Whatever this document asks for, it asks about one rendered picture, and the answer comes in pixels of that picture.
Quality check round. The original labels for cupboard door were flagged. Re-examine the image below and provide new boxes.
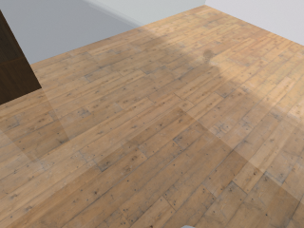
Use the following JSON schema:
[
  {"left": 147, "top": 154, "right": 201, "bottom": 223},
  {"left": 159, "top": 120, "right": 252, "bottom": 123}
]
[{"left": 0, "top": 17, "right": 22, "bottom": 63}]

